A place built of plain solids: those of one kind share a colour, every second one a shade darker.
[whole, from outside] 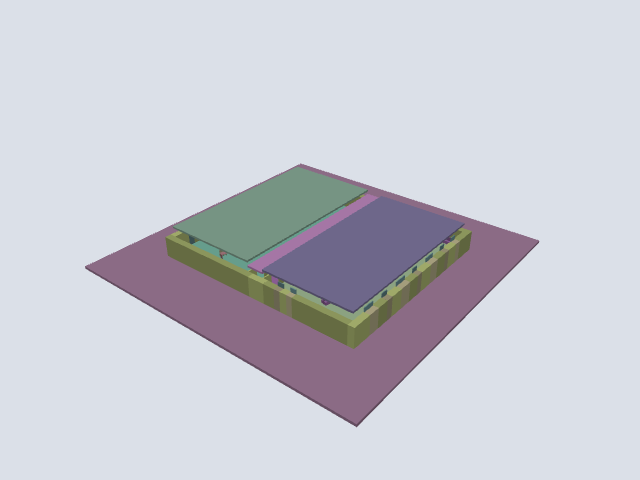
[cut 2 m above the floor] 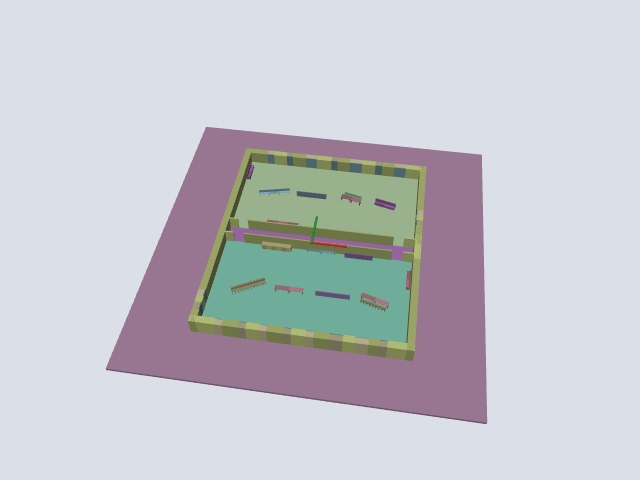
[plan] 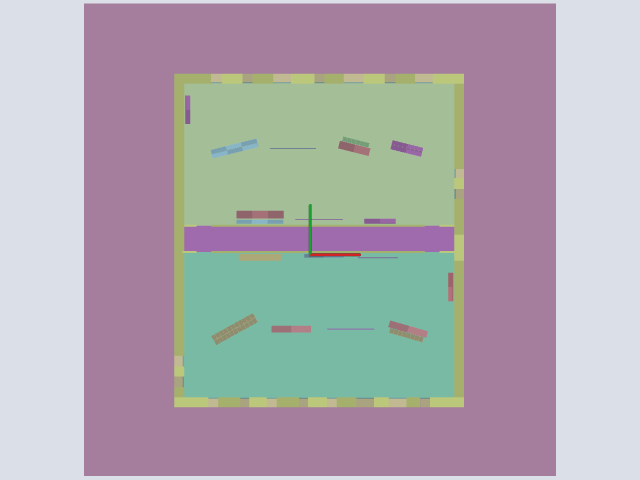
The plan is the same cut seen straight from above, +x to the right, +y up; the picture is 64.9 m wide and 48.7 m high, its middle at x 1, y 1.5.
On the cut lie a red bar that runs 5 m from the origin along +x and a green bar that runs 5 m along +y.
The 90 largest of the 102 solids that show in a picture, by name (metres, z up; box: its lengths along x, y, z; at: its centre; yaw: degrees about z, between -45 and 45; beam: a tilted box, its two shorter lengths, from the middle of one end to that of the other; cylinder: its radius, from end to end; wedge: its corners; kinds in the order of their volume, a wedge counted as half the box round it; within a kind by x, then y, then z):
{
 "ground_under_all_1": {"box": [47.89, 47.94, 0.4], "at": [1.0, 1.53, -0.75]},
 "wall_1": {"box": [1.0, 2.02, 3.2], "at": [-13.28, -14.45, 1.0]},
 "wall_2": {"box": [1.0, 1.0, 3.2], "at": [-13.28, -11.84, 1.0]},
 "wall_3": {"box": [1.0, 11.43, 3.2], "at": [-13.28, -4.53, 1.0]},
 "wall_4": {"box": [1.0, 4.45, 3.2], "at": [-13.28, 1.61, 1.0]},
 "wall_5": {"box": [1.0, 16.33, 3.2], "at": [-13.28, 10.2, 1.0]},
 "wall_6": {"box": [1.45, 0.2, 3.2], "at": [-12.26, 0.29, 1.0]},
 "wall_7": {"box": [1.45, 0.2, 3.2], "at": [-12.26, 2.94, 1.0]},
 "wall_8": {"box": [3.45, 1.0, 3.2], "at": [-12.06, -14.96, 1.0]},
 "wall_9": {"box": [3.72, 1.0, 3.2], "at": [-11.92, 17.86, 1.0]},
 "wall_10": {"box": [2.25, 1.0, 3.2], "at": [-8.21, -14.96, 1.0]},
 "wall_11": {"box": [2.1, 1.0, 3.2], "at": [-7.91, 17.86, 1.0]},
 "wall_12": {"box": [1.78, 1.0, 3.2], "at": [-5.29, -14.96, 1.0]},
 "wall_13": {"box": [2.12, 1.0, 3.2], "at": [-4.8, 17.86, 1.0]},
 "wall_14": {"box": [2.27, 1.0, 3.2], "at": [-2.27, -14.96, 1.0]},
 "wall_15": {"box": [2.38, 1.0, 3.2], "at": [-0.75, 17.86, 1.0]},
 "wall_16": {"box": [1.93, 1.0, 3.2], "at": [0.73, -14.96, 1.0]},
 "wall_17": {"box": [21.65, 0.2, 3.2], "at": [0.8, 0.29, 1.0]},
 "wall_18": {"box": [21.65, 0.2, 3.2], "at": [0.8, 2.94, 1.0]},
 "wall_19": {"box": [1.97, 1.0, 3.2], "at": [2.42, 17.86, 1.0]},
 "wall_20": {"box": [1.98, 1.0, 3.2], "at": [3.69, -14.96, 1.0]},
 "wall_21": {"box": [2.15, 1.0, 3.2], "at": [6.49, 17.86, 1.0]},
 "wall_22": {"box": [1.5, 1.0, 3.2], "at": [7.23, -14.96, 1.0]},
 "wall_23": {"box": [1.97, 1.0, 3.2], "at": [9.64, 17.86, 1.0]},
 "wall_24": {"box": [1.38, 1.0, 3.2], "at": [10.47, -14.96, 1.0]},
 "wall_25": {"box": [3.46, 1.0, 3.2], "at": [13.89, -14.96, 1.0]},
 "wall_26": {"box": [1.7, 0.2, 3.2], "at": [13.97, 0.29, 1.0]},
 "wall_27": {"box": [1.7, 0.2, 3.2], "at": [13.97, 2.94, 1.0]},
 "wall_28": {"box": [3.19, 1.0, 3.2], "at": [14.03, 17.86, 1.0]},
 "wall_29": {"box": [1.0, 16.66, 3.2], "at": [15.12, -7.14, 1.0]},
 "wall_30": {"box": [1.0, 4.45, 3.2], "at": [15.12, 1.61, 1.0]},
 "wall_31": {"box": [1.0, 3.64, 3.2], "at": [15.12, 3.86, 1.0]},
 "wall_32": {"box": [1.0, 1.12, 3.2], "at": [15.12, 7.24, 1.0]},
 "wall_33": {"box": [1.0, 9.66, 3.2], "at": [15.12, 13.53, 1.0]},
 "floor_study_1": {"box": [27.6, 14.85, 0.6], "at": [0.92, -7.14, -0.3]},
 "floor_store_1": {"box": [27.6, 14.53, 0.6], "at": [0.92, 10.2, -0.3]},
 "ceil_study_1": {"box": [27.6, 14.85, 0.3], "at": [0.92, -7.14, 4.15]},
 "ceil_store_1": {"box": [27.6, 14.53, 0.3], "at": [0.92, 10.2, 3.85]},
 "wall_mass_1": {"box": [0.85, 1.1, 3.2], "at": [-13.35, -12.89, 1.0]},
 "wall_mass_2": {"box": [0.85, 1.1, 3.2], "at": [-13.35, -10.79, 1.0]},
 "wall_mass_3": {"box": [1.0, 0.85, 3.2], "at": [-9.83, -15.04, 1.0]},
 "wall_mass_4": {"box": [1.1, 0.85, 3.2], "at": [-9.51, 17.94, 1.0]},
 "wall_mass_5": {"box": [0.9, 0.85, 3.2], "at": [-6.63, -15.04, 1.0]},
 "wall_mass_6": {"box": [1.0, 0.85, 3.2], "at": [-6.36, 17.94, 1.0]},
 "wall_mass_7": {"box": [1.0, 0.85, 3.2], "at": [-3.9, -15.04, 1.0]},
 "wall_mass_8": {"box": [1.8, 0.85, 3.2], "at": [-2.84, 17.94, 1.0]},
 "wall_mass_9": {"box": [0.9, 0.85, 3.2], "at": [-0.68, -15.04, 1.0]},
 "wall_mass_10": {"box": [1.0, 0.85, 3.2], "at": [0.94, 17.94, 1.0]},
 "wall_mass_11": {"box": [1.0, 0.85, 3.2], "at": [2.2, -15.04, 1.0]},
 "wall_mass_12": {"box": [2.0, 0.85, 3.2], "at": [4.41, 17.94, 1.0]},
 "wall_mass_13": {"box": [1.8, 0.85, 3.2], "at": [5.58, -15.04, 1.0]},
 "wall_mass_14": {"box": [1.1, 0.85, 3.2], "at": [8.11, 17.94, 1.0]},
 "wall_mass_15": {"box": [1.8, 0.85, 3.2], "at": [8.88, -15.04, 1.0]},
 "wall_mass_16": {"box": [1.8, 0.85, 3.2], "at": [11.53, 17.94, 1.0]},
 "wall_mass_17": {"box": [1.0, 0.85, 3.2], "at": [11.66, -15.04, 1.0]},
 "wall_mass_18": {"box": [0.85, 1.0, 3.2], "at": [15.19, 6.18, 1.0]},
 "wall_mass_19": {"box": [0.85, 0.9, 3.2], "at": [15.19, 8.25, 1.0]},
 "floor_corr_1": {"box": [27.6, 2.65, 0.6], "at": [0.92, 1.61, -0.3]},
 "ceil_corr_1": {"box": [27.6, 2.65, 0.3], "at": [0.92, 1.61, 3.4]},
 "door_leaf_1": {"box": [1.1, 0.12, 3.87], "at": [-9.51, 17.45, 1.33]},
 "door_leaf_2": {"box": [1.0, 0.12, 3.87], "at": [-6.36, 17.45, 1.33]},
 "door_leaf_3": {"box": [1.8, 0.12, 3.87], "at": [-2.84, 17.45, 1.33]},
 "door_leaf_4": {"box": [1.0, 0.12, 3.87], "at": [0.94, 17.45, 1.33]},
 "door_leaf_5": {"box": [2.0, 0.12, 3.87], "at": [4.41, 17.45, 1.33]},
 "door_leaf_6": {"box": [1.1, 0.12, 3.87], "at": [8.11, 17.45, 1.33]},
 "door_leaf_7": {"box": [1.8, 0.12, 3.87], "at": [11.53, 17.45, 1.33]},
 "seat_settle_sto_1": {"box": [0.42, 1.45, 0.47], "at": [-12.37, 13.98, 0.23]},
 "seat_settle_sto_2": {"box": [0.42, 1.45, 0.47], "at": [-12.37, 15.43, 0.23]},
 "seat_settle_sto_3": {"box": [1.6, 0.42, 0.47], "at": [6.29, 3.45, 0.23]},
 "seat_settle_sto_4": {"box": [1.6, 0.42, 0.47], "at": [7.89, 3.45, 0.23]},
 "seat_settle_sto_5": {"box": [1.6, 0.42, 0.47], "at": [8.97, 10.73, 0.23], "yaw": -14.0},
 "seat_settle_sto_6": {"box": [1.6, 0.42, 0.47], "at": [9.1, 11.23, 0.23], "yaw": -14.0},
 "seat_settle_sto_7": {"box": [3.2, 0.1, 1.0], "at": [9.81, 10.78, 0.5], "yaw": -14.0},
 "seat_settle_sto_8": {"box": [1.6, 0.42, 0.47], "at": [10.52, 10.34, 0.23], "yaw": -14.0},
 "seat_settle_sto_9": {"box": [1.6, 0.42, 0.47], "at": [10.65, 10.84, 0.23], "yaw": -14.0},
 "rail_bars_1": {"box": [4.77, 0.12, 1.6], "at": [4.12, -7.54, 0.2]},
 "rail_bars_2": {"box": [4.05, 0.12, 1.6], "at": [6.88, -0.3, 0.2]},
 "rail_bars_sto_1": {"box": [4.85, 0.12, 1.65], "at": [0.91, 3.58, 0.23]},
 "rail_board_sto_1": {"box": [4.67, 0.12, 1.65], "at": [-1.75, 10.78, 0.23]},
 "seat_settle_1": {"box": [0.4, 1.45, 0.51], "at": [14.22, -3.98, 0.25]},
 "seat_settle_2": {"box": [0.4, 1.45, 0.51], "at": [14.22, -2.54, 0.25]},
 "table_1": {"box": [2.0, 0.7, 0.035], "at": [-2.92, -7.54, 0.74]},
 "table_2": {"box": [2.0, 0.7, 0.035], "at": [-0.92, -7.54, 0.74]},
 "table_3": {"box": [2.0, 0.7, 0.035], "at": [8.98, -7.27, 0.74], "yaw": -16.0},
 "table_4": {"box": [2.0, 0.7, 0.035], "at": [10.91, -7.82, 0.74], "yaw": -16.0},
 "bench_sto_1": {"box": [4.8, 0.036, 0.92], "at": [-7.66, 10.78, 0.45], "yaw": 14.0},
 "table_sto_1": {"box": [1.6, 0.8, 0.035], "at": [-6.68, 4.08, 0.74]},
 "table_sto_2": {"box": [1.6, 0.8, 0.035], "at": [-5.08, 4.08, 0.74]},
 "table_sto_3": {"box": [1.6, 0.8, 0.035], "at": [-3.48, 4.08, 0.74]},
 "counter_issue_1": {"box": [4.3, 0.7, 0.035], "at": [-5.09, -0.26, 0.9]}
}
